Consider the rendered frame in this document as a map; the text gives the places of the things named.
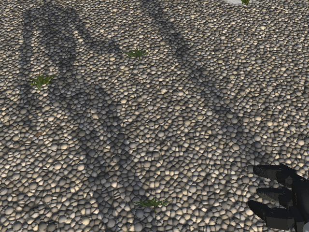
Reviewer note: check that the robot right hand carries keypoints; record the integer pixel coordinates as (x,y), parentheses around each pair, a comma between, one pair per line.
(295,202)

